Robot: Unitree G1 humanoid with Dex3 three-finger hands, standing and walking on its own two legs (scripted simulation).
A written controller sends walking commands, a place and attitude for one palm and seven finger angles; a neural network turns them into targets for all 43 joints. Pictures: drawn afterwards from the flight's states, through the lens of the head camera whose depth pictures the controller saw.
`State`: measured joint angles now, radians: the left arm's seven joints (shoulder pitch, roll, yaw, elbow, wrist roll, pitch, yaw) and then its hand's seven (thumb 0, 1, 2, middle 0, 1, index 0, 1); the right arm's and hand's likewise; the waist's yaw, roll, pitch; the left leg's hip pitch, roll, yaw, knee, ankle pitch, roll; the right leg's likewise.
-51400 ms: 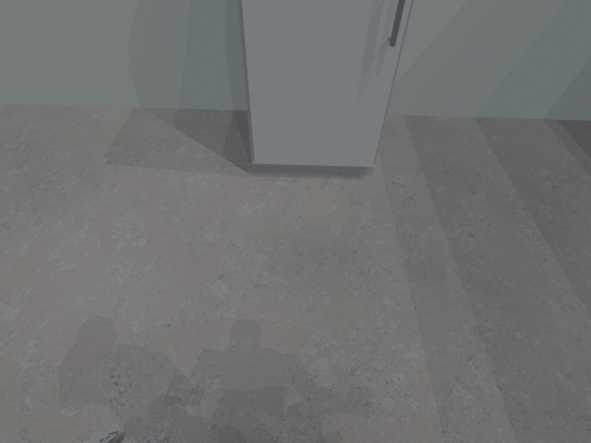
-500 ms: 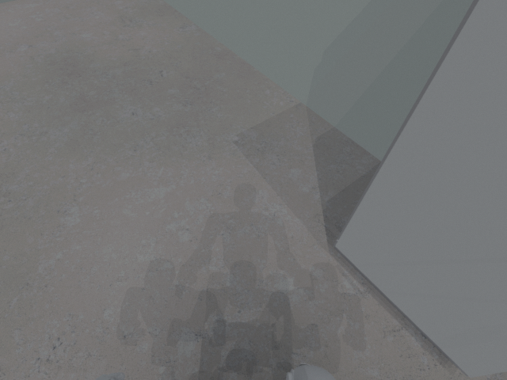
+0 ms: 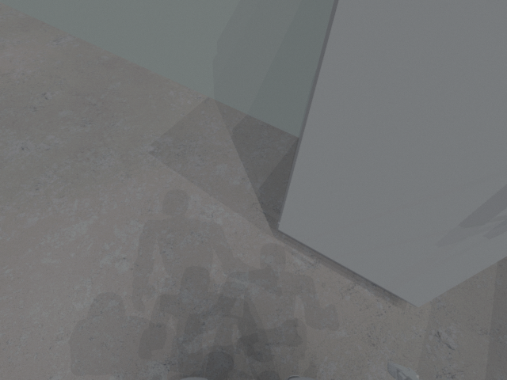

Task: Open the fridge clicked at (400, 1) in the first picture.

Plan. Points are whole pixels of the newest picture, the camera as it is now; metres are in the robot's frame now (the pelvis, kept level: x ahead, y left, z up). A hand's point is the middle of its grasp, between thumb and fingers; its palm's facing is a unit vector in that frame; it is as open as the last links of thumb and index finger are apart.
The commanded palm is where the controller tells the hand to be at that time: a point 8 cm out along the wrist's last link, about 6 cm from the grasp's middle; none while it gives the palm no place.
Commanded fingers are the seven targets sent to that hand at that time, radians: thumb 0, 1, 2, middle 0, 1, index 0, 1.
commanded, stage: turn to face it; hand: right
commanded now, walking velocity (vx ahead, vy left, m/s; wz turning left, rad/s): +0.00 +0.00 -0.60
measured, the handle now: out of the picture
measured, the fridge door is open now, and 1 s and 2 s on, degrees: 0 0 0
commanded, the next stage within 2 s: take the last steps up to it in 0.72 s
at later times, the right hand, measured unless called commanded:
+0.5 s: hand out of the picture +0.01 -0.25 -0.16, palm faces +0.33 +0.91 -0.25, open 7.4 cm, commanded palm none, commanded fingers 0.00 -0.90 -0.90 0.20 0.30 0.20 0.30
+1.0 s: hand out of the picture -0.03 -0.20 -0.16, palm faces +0.49 +0.85 -0.20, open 7.3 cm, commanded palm none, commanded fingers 0.00 -0.90 -0.90 0.20 0.30 0.20 0.30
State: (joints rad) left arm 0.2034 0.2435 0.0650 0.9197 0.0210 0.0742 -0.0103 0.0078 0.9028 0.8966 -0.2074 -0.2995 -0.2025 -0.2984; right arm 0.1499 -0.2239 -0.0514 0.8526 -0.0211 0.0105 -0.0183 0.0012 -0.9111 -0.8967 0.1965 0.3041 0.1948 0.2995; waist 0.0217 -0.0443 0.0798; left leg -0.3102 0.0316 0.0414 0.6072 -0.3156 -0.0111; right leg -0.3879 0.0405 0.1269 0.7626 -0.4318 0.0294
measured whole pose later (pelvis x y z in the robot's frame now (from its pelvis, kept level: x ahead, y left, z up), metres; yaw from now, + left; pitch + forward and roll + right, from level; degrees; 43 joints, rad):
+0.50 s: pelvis +0.01 -0.02 +0.01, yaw -17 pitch +1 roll +0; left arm 0.16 0.21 0.03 0.90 0.03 0.04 0.00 0.01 0.91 0.90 -0.20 -0.30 -0.20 -0.30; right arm 0.19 -0.26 -0.07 0.92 -0.01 0.07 -0.02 0.00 -0.91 -0.90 0.20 0.30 0.19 0.30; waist 0.00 0.04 0.10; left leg -0.43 0.08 0.04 1.01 -0.49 -0.07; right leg -0.28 0.00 0.00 0.55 -0.28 -0.02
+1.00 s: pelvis +0.03 -0.02 +0.01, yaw -27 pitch +0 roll -1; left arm 0.18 0.21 0.05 0.98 0.02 0.05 -0.02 0.01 0.91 0.90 -0.20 -0.30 -0.20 -0.30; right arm 0.27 -0.18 -0.06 0.97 -0.03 0.00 -0.01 0.00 -0.92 -0.90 0.20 0.30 0.20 0.30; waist -0.02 0.04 0.07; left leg -0.19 0.11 0.14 0.52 -0.32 -0.03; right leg -0.30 0.00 -0.06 0.68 -0.42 0.02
